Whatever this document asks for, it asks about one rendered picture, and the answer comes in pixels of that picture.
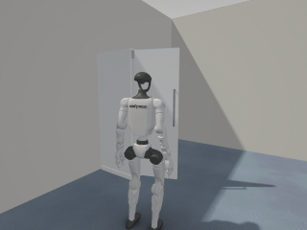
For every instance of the robot right forearm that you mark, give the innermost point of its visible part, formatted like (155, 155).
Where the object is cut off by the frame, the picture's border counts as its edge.
(164, 143)

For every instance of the robot right hand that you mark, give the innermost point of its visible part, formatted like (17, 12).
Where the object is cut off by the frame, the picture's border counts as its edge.
(168, 165)

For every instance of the robot right foot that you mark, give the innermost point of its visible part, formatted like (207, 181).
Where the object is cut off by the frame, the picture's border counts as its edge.
(159, 225)

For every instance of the robot right upper arm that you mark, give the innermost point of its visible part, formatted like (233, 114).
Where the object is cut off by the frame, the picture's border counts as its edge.
(159, 106)

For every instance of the handle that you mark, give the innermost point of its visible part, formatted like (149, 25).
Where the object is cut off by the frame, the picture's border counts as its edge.
(174, 106)

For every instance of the robot left upper arm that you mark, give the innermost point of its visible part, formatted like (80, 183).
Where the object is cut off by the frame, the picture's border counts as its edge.
(123, 113)

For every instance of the fridge door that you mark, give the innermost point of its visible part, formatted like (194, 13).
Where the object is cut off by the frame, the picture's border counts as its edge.
(162, 64)

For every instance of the robot foot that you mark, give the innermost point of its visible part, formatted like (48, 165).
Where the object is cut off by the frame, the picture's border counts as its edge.
(159, 225)
(130, 222)

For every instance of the robot left forearm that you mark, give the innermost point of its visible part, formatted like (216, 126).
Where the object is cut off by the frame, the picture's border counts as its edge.
(120, 138)

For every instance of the robot left hand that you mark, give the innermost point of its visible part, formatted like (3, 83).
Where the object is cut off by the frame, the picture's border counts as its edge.
(120, 157)

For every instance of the robot left foot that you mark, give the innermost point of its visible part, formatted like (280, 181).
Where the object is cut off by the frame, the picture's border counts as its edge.
(130, 222)

